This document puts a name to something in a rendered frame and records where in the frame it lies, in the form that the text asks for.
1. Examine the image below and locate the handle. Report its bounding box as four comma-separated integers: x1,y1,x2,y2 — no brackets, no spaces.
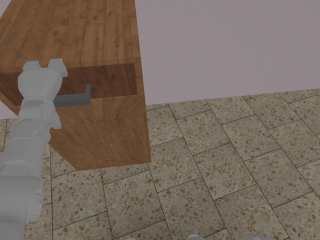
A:
53,83,92,108

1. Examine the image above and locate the robot right shin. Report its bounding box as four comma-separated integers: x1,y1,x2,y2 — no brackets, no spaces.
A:
187,234,198,239

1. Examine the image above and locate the left robot upper arm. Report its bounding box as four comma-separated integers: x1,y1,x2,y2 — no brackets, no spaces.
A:
0,175,45,240

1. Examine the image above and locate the drawer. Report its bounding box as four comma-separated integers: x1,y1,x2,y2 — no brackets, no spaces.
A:
0,62,137,106

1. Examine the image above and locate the cabinet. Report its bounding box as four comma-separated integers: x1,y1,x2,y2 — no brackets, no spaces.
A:
0,0,152,171

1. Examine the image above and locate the robot left forearm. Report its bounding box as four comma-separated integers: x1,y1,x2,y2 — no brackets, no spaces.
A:
0,96,55,179

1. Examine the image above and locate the left robot hand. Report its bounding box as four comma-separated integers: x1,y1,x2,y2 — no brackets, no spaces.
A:
17,58,68,129

